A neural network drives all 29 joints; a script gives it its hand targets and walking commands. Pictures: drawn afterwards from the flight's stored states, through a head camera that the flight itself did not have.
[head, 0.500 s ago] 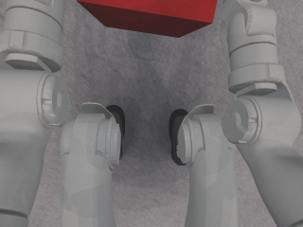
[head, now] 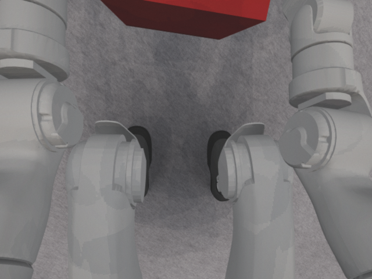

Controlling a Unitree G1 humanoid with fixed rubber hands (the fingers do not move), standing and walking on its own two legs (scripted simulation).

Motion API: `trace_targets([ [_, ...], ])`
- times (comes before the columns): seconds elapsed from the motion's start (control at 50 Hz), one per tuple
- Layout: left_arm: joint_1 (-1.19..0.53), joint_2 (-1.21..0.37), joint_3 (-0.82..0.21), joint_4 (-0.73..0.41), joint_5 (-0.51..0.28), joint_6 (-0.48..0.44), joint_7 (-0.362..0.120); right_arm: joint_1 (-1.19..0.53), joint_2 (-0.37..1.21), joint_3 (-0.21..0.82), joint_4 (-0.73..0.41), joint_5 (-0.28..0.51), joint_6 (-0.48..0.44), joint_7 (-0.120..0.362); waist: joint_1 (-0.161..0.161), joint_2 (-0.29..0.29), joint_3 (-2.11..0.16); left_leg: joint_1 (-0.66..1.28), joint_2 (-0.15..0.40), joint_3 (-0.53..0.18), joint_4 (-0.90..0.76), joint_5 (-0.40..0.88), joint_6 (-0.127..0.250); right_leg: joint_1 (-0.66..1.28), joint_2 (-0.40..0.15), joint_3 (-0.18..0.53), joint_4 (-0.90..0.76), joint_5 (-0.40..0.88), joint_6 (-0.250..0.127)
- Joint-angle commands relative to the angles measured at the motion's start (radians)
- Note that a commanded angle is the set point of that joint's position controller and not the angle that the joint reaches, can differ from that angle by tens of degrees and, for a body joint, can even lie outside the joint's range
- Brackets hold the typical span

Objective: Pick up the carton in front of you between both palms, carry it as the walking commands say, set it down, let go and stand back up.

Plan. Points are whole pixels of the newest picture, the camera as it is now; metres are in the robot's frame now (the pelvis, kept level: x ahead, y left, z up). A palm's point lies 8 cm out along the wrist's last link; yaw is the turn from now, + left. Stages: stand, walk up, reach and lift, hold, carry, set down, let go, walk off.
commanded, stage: set down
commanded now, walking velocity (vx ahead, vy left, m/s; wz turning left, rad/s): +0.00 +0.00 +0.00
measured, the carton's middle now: out of the picture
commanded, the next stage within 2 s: let go in 1.46 s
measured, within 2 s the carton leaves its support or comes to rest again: neither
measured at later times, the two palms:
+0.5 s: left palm out of the picture +0.59 +0.22 -0.15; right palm out of the picture +0.58 -0.16 -0.15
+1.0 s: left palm out of the picture +0.60 +0.23 +0.02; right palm out of the picture +0.58 -0.16 +0.02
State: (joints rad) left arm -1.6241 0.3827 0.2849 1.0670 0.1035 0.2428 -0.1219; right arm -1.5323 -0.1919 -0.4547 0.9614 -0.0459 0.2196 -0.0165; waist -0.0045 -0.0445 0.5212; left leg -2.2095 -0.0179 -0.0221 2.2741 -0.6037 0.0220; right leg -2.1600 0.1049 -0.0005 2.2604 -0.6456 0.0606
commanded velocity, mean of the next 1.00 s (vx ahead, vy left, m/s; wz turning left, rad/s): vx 0.00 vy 0.00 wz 0.00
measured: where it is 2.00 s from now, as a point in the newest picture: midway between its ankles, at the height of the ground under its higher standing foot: (180, 176)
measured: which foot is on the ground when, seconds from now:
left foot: down 0.00-1.00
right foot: down 0.00-1.00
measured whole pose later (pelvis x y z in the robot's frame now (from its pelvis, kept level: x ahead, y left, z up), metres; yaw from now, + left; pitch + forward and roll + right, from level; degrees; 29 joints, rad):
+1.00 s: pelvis +0.01 +0.00 +0.12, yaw +0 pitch +45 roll -4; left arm -1.57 0.50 0.18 1.12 -0.01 0.22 -0.03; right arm -1.42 -0.22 -0.34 0.88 0.06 0.24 -0.16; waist -0.05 -0.01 0.14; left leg -2.09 -0.03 -0.04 1.81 -0.50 0.01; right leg -2.04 0.08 0.01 1.80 -0.54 0.04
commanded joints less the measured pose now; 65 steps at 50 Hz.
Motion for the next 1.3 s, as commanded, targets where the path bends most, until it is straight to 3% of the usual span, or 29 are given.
trace_targets([
  [0.0, -0.241, -0.696, -0.202, 0.065, -0.033, 0.027, -0.166, -0.341, 0.685, 0.238, 0.043, 0.03, 0.035, 0.169, 0.013, 0.054, -0.664, 0.43, -0.06, 0.001, -0.201, 0.135, 0.022, 0.263, 0.032, -0.056, -0.176, 0.12, -0.051],
  [0.1, -0.238, -0.541, -0.177, 0.075, -0.023, -0.002, -0.134, -0.298, 0.557, 0.194, 0.026, 0.006, 0.012, 0.133, 0.003, 0.064, -0.687, 0.478, -0.05, 0.004, -0.195, 0.162, 0.001, 0.321, 0.021, -0.063, -0.172, 0.145, -0.035],
  [0.14, -0.198, -0.25, -0.109, 0.07, -0.007, -0.035, -0.066, -0.215, 0.288, 0.105, 0.041, -0.02, -0.014, 0.069, -0.004, 0.084, -0.717, 0.526, -0.037, 0.004, -0.195, 0.185, -0.018, 0.348, 0.009, -0.069, -0.168, 0.169, -0.022],
  [0.18, -0.21, 0.122, -0.069, 0.014, -0.019, -0.086, 0.047, -0.18, -0.071, 0.053, 0.033, -0.017, -0.064, -0.029, -0.005, 0.093, -0.81, 0.594, -0.028, -0.003, -0.195, 0.242, -0.032, 0.379, -0.004, -0.076, -0.167, 0.225, -0.007],
  [0.22, -0.303, 0.243, -0.084, 0.005, -0.076, -0.125, 0.119, -0.246, -0.215, 0.078, 0.001, 0.039, -0.106, -0.092, -0.01, 0.088, -0.961, 0.63, -0.026, -0.021, -0.166, 0.35, -0.027, 0.404, -0.012, -0.071, -0.159, 0.32, -0.001],
  [0.26, -0.371, 0.27, -0.139, 0.02, -0.16, -0.15, 0.144, -0.301, -0.249, 0.14, 0.002, 0.111, -0.129, -0.119, -0.017, 0.09, -1.086, 0.654, -0.016, -0.028, -0.143, 0.427, -0.025, 0.428, -0.021, -0.067, -0.145, 0.395, 0.0],
  [0.32, -0.388, 0.258, -0.231, 0.054, -0.259, -0.167, 0.141, -0.309, -0.222, 0.213, 0.013, 0.19, -0.136, -0.121, -0.03, 0.093, -1.163, 0.659, 0.004, -0.032, -0.133, 0.464, -0.021, 0.424, -0.031, -0.064, -0.143, 0.434, -0.004],
  [0.38, -0.354, 0.253, -0.276, 0.087, -0.306, -0.162, 0.124, -0.277, -0.204, 0.255, 0.022, 0.237, -0.125, -0.114, -0.029, 0.098, -1.246, 0.684, 0.011, -0.018, -0.137, 0.477, -0.019, 0.465, -0.033, -0.067, -0.151, 0.454, -0.007],
  [0.46, -0.338, 0.285, -0.263, 0.05, -0.308, -0.151, 0.121, -0.259, -0.207, 0.263, -0.038, 0.256, -0.113, -0.13, -0.022, 0.112, -1.44, 0.76, 0.012, 0.007, -0.155, 0.513, -0.016, 0.557, -0.02, -0.074, -0.173, 0.507, -0.008],
  [0.56, -0.362, 0.327, -0.216, -0.115, -0.277, -0.103, 0.141, -0.268, -0.221, 0.24, -0.214, 0.244, -0.067, -0.179, -0.02, 0.133, -1.749, 0.906, -0.017, 0.044, -0.229, 0.554, -0.01, 0.697, 0.008, -0.095, -0.251, 0.547, -0.016],
  [0.62, -0.327, 0.306, -0.185, -0.095, -0.237, -0.06, 0.137, -0.223, -0.208, 0.21, -0.2, 0.215, -0.024, -0.192, -0.026, 0.142, -1.644, 0.868, -0.026, 0.053, -0.308, 0.476, -0.009, 0.638, 0.011, -0.1, -0.331, 0.457, -0.02],
  [0.72, -0.249, 0.232, -0.142, 0.003, -0.176, -0.057, 0.104, -0.151, -0.142, 0.145, -0.116, 0.135, -0.019, -0.165, -0.046, 0.129, -1.393, 0.711, -0.027, 0.039, -0.414, 0.371, -0.012, 0.484, 0.0, -0.089, -0.43, 0.356, -0.015],
  [0.84, -0.24, 0.225, -0.097, 0.012, -0.12, -0.058, 0.09, -0.152, -0.128, 0.108, -0.131, 0.091, -0.015, -0.142, -0.044, 0.125, -1.413, 0.73, -0.033, 0.037, -0.526, 0.341, -0.017, 0.496, -0.002, -0.092, -0.531, 0.328, -0.008],
  [1.06, -0.244, 0.254, -0.099, -0.165, -0.127, -0.001, 0.085, -0.114, -0.171, 0.132, -0.293, 0.129, 0.033, -0.142, -0.057, 0.185, -1.732, 1.126, -0.052, 0.031, -0.705, 0.568, -0.026, 0.649, 0.01, -0.107, -0.73, 0.453, -0.01],
  [1.28, -0.11, 0.204, -0.043, -0.148, -0.081, -0.012, 0.057, 0.023, -0.117, 0.1, -0.29, 0.084, 0.022, -0.11, -0.066, 0.162, -1.628, 1.212, -0.056, 0.014, -0.937, 0.651, -0.03, 0.764, -0.003, -0.081, -0.965, 0.549, 0.002],
])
